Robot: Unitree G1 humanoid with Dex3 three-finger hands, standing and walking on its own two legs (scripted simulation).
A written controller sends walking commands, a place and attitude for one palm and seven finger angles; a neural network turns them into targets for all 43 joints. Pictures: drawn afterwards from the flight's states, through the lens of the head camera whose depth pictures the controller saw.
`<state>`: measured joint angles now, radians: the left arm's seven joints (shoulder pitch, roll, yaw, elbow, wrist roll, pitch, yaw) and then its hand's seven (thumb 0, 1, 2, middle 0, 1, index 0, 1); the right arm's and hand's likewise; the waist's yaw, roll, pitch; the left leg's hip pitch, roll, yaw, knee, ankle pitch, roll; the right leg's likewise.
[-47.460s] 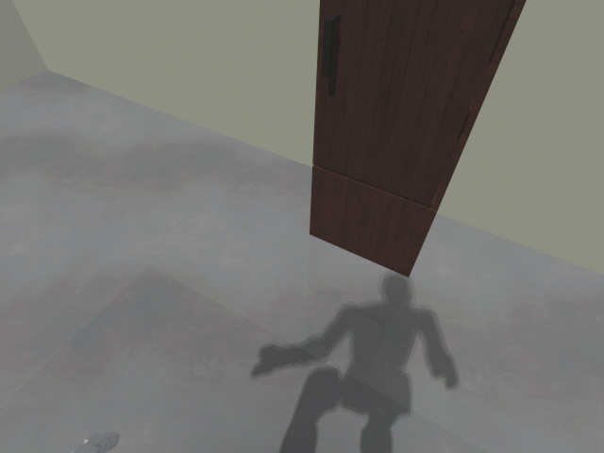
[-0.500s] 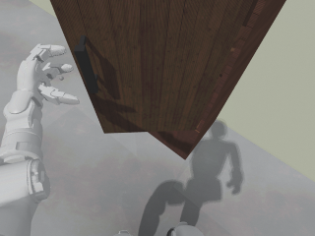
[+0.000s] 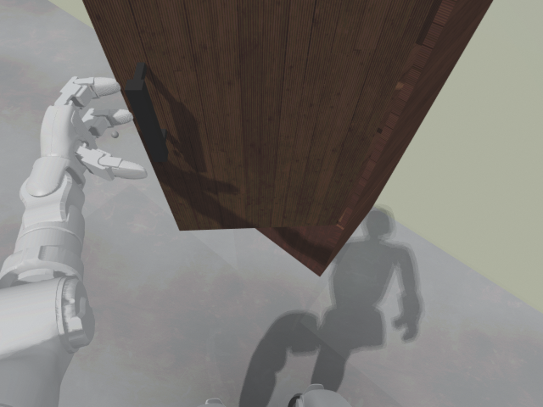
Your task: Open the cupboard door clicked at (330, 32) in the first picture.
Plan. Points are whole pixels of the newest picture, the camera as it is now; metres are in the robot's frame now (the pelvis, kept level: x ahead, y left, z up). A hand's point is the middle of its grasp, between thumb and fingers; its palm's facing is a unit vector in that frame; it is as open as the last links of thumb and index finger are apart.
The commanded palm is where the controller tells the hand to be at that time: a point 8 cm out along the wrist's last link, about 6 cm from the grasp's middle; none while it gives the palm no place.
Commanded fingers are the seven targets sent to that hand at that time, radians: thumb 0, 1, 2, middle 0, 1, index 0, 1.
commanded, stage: slide the fingers in behind the handle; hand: left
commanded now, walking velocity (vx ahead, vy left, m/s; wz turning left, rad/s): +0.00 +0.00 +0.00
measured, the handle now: (151, 115) +0.52 +0.16 +0.11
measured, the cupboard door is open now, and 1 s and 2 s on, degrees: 43 43 43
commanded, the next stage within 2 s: move the hooked fingers beside the handle in 1.06 s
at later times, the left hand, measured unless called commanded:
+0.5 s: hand (121, 138) +0.47 +0.20 +0.11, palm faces +0.07 -1.00 -0.01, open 14.7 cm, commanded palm +0.45 +0.20 +0.11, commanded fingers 0.00 -0.50 0.30 -0.30 -1.20 -0.30 -1.20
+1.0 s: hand (128, 145) +0.46 +0.18 +0.11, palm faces +0.09 -0.99 -0.03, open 15.4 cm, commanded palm +0.44 +0.18 +0.11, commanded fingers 0.00 -0.50 0.30 -0.30 -1.20 -0.30 -1.20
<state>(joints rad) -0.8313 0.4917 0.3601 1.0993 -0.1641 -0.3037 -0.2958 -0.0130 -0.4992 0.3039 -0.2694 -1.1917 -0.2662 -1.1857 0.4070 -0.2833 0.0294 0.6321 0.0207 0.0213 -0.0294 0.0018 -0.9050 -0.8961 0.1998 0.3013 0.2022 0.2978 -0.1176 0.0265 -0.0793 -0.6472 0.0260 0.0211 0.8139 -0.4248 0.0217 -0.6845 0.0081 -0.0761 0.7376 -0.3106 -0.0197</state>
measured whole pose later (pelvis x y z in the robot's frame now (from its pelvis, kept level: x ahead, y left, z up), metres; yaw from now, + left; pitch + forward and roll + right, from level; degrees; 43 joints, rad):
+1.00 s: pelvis +0.00 +0.00 +0.00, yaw +4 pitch +13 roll -2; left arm -0.83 0.32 0.13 1.04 -0.21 -0.31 -0.09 -0.01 -0.50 0.30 -0.07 -1.10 -0.03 -1.11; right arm 0.35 -0.27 0.00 0.72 0.01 -0.07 0.01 0.00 -0.91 -0.90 0.20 0.30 0.20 0.30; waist -0.04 0.04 -0.08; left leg -0.63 -0.01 -0.03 0.82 -0.42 0.02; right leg -0.64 -0.03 -0.13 0.76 -0.34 -0.02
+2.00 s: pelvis +0.00 +0.00 +0.00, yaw +2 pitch +14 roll -2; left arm -0.84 0.41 0.25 1.09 -0.18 -0.32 -0.22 -0.01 -0.50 0.30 -0.19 -1.16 -0.16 -1.15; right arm 0.35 -0.28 0.03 0.69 0.02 -0.04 -0.02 0.00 -0.91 -0.90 0.20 0.30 0.20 0.30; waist -0.07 0.03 -0.07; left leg -0.64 0.00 -0.01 0.82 -0.42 0.02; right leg -0.67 -0.01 -0.10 0.75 -0.33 -0.02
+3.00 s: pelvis +0.00 +0.01 +0.00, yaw +0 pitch +15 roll -2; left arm -0.83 0.53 0.37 1.11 -0.18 -0.29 -0.38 -0.01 -0.50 0.30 -0.30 -1.20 -0.30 -1.20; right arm 0.38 -0.30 0.04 0.63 0.03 0.02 -0.04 0.00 -0.90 -0.90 0.20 0.30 0.20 0.30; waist -0.11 0.02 -0.08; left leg -0.67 0.02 0.02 0.83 -0.43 0.03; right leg -0.70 0.00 -0.07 0.74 -0.31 -0.01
